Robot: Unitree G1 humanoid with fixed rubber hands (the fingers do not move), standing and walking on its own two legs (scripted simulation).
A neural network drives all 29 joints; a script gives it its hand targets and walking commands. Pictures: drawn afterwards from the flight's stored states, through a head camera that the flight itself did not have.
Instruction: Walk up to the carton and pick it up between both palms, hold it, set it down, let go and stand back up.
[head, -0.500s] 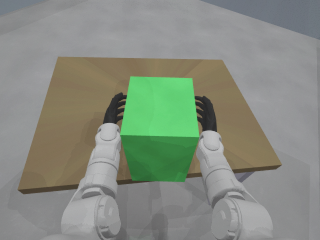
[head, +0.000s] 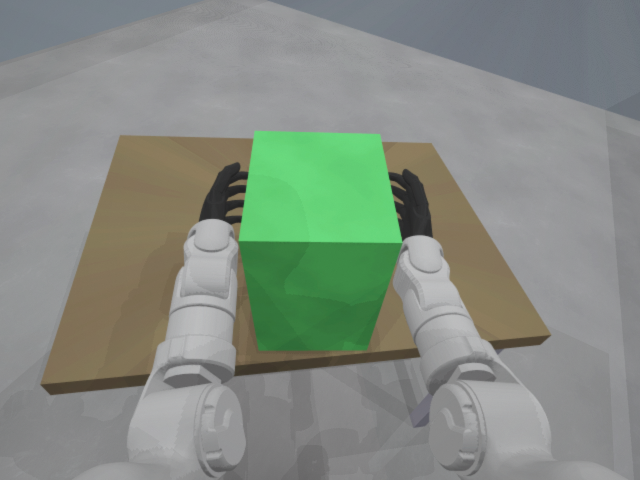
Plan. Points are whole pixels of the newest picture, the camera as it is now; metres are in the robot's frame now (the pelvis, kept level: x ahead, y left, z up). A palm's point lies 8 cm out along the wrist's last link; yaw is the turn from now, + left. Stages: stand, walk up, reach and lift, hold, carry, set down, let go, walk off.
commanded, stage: reach and lift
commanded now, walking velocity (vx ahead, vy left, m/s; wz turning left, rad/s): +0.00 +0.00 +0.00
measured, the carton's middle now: (315, 249) +0.40 +0.01 +0.06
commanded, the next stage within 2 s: hold in 1.58 s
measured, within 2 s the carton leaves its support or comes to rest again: neither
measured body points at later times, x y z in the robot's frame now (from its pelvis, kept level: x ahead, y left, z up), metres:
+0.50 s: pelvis +0.00 +0.00 +0.00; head -0.02 +0.04 +0.44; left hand +0.39 +0.14 +0.14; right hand +0.39 -0.12 +0.16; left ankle +0.06 +0.10 -0.75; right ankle -0.02 -0.11 -0.75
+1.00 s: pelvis +0.00 -0.01 +0.00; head -0.03 +0.04 +0.44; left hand +0.39 +0.14 +0.17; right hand +0.39 -0.12 +0.18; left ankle +0.06 +0.10 -0.75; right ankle -0.02 -0.11 -0.75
